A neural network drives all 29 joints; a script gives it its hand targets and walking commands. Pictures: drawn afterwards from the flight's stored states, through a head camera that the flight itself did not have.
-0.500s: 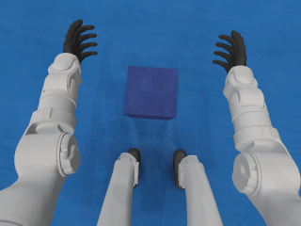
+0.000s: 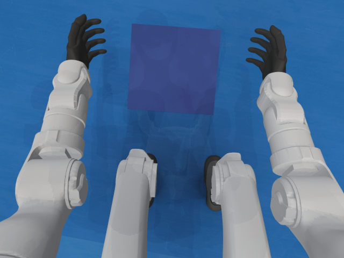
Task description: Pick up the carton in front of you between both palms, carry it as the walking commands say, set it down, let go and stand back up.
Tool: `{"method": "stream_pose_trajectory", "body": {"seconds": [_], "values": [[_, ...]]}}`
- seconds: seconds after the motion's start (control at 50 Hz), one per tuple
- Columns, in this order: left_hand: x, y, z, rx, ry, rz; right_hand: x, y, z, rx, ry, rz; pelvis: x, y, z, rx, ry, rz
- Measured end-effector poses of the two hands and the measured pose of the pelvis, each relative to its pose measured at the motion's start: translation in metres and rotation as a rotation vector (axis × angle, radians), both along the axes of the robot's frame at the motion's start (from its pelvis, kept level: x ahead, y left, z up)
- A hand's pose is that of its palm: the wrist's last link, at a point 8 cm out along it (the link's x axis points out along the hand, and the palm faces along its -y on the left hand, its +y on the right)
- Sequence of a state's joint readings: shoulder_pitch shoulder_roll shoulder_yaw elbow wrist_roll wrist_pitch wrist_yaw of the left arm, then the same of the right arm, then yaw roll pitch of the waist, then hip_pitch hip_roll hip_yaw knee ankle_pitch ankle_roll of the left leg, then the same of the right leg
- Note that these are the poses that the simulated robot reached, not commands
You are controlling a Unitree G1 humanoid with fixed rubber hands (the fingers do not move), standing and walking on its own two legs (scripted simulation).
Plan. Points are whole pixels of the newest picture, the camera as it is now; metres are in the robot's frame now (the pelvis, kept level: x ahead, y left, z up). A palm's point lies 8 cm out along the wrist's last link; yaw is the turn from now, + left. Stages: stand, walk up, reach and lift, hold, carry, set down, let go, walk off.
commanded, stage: reach and lift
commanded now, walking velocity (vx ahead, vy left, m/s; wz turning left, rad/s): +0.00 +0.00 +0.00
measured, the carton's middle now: (173, 78) +0.49 +0.05 -0.36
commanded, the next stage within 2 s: none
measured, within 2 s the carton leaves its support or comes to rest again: leaves its support in 1.22 s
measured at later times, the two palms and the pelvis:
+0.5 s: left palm (108, 70) +0.49 +0.22 -0.30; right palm (248, 75) +0.50 -0.15 -0.29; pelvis -0.03 +0.00 -0.11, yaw +0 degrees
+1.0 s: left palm (118, 69) +0.49 +0.19 -0.29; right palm (233, 73) +0.50 -0.11 -0.29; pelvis -0.03 +0.00 -0.11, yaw +0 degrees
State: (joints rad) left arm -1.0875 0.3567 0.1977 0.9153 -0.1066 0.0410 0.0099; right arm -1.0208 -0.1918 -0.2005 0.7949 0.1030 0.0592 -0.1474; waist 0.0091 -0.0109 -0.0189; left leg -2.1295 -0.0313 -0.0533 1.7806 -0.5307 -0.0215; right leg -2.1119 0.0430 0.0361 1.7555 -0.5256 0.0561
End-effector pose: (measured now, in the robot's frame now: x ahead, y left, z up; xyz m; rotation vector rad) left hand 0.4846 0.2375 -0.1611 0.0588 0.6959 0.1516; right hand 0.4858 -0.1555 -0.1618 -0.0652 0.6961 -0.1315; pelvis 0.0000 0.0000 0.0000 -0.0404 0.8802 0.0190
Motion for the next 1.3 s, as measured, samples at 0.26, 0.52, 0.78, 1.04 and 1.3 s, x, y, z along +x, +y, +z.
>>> {"method": "stream_pose_trajectory", "body": {"seconds": [0.26,0.52,0.78,1.04,1.3], "values": [[0.003,-0.008,-0.082,-0.016,0.031,0.011,0.004,0.009,-0.082,0.014,0.036,0.000,-0.031,-0.005,-0.079,0.005,-0.139,-0.005],[0.004,-0.016,-0.143,-0.015,0.041,0.000,0.011,0.003,-0.131,0.004,0.042,0.011,-0.029,0.000,-0.115,0.004,-0.223,-0.011],[0.002,-0.019,-0.131,-0.020,0.033,-0.003,0.008,0.018,-0.124,0.016,0.043,0.027,-0.028,-0.001,-0.114,0.007,-0.196,-0.004],[0.006,-0.046,-0.130,-0.022,0.041,-0.031,0.012,0.045,-0.124,0.044,0.031,0.016,-0.033,-0.003,-0.109,0.013,-0.196,-0.011],[0.008,-0.050,-0.115,-0.031,0.055,-0.018,0.018,0.042,-0.103,0.048,0.028,-0.022,-0.026,-0.004,-0.119,0.016,-0.204,-0.011]]}}
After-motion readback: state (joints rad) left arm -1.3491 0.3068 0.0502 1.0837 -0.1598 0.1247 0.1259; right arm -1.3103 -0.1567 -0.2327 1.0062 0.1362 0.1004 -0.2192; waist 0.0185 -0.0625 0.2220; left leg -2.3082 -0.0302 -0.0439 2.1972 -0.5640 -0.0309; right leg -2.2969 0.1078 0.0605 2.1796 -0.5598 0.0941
